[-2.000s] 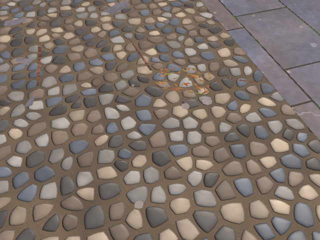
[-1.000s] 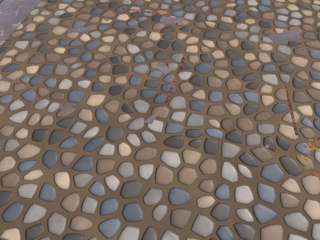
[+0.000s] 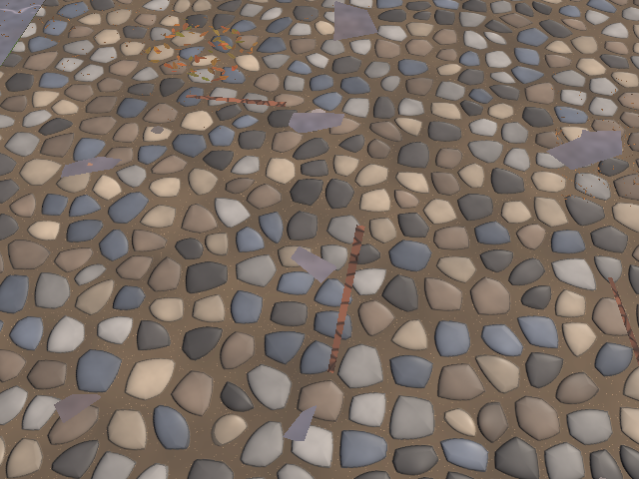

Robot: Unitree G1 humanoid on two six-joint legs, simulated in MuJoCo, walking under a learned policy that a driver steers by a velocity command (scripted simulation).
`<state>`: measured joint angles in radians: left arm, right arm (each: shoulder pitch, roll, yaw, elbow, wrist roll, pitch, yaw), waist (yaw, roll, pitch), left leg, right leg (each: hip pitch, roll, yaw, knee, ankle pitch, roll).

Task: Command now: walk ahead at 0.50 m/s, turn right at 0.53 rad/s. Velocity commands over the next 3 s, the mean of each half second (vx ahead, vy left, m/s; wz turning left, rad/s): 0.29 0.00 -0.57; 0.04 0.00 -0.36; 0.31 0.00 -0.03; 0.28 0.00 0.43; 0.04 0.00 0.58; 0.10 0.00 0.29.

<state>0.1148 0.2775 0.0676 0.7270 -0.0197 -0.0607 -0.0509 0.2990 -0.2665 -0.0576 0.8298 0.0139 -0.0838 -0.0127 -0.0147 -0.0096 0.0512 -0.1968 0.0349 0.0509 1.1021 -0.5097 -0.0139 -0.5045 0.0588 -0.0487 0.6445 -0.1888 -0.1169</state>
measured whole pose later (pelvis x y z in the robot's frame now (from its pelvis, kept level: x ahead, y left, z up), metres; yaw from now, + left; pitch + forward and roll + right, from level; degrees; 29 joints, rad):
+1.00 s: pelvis +0.24 -0.02 +0.02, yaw -29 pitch +1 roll +1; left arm 0.19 0.22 0.03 0.66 0.02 0.00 0.01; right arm 0.17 -0.30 -0.07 0.79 0.00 0.03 -0.02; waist -0.01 0.05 0.01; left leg -0.44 0.05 0.00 0.89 -0.38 -0.07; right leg -0.26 0.02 0.01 0.48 -0.24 -0.05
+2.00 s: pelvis +0.51 -0.20 +0.02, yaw -12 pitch +1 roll -3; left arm 0.19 0.28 0.08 0.79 -0.02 -0.04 0.02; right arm 0.12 -0.28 -0.07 0.66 0.01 0.02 0.04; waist 0.04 0.03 0.06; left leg -0.55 0.07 0.02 0.69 -0.14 0.00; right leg -0.10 -0.02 -0.25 0.39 -0.30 -0.01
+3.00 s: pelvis +0.60 -0.21 +0.03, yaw +13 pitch +1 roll +0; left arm 0.21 0.30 0.06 0.77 -0.02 -0.04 -0.01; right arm 0.32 -0.24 -0.04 0.68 0.00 -0.02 -0.01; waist -0.01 -0.04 -0.02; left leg -0.15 -0.02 -0.04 0.41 -0.29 0.04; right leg -0.48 -0.04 -0.02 0.96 -0.40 -0.01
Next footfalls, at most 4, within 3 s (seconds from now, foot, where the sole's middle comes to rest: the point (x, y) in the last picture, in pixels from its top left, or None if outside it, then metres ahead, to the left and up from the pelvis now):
0.38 left None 0.40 0.08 -0.75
0.80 right None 0.24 -0.12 -0.75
1.18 left None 0.32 0.08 -0.75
1.58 right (486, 462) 0.46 -0.30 -0.75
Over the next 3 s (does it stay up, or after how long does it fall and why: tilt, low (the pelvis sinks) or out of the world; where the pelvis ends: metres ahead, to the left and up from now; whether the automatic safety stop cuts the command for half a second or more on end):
stays up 0.60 -0.21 0.03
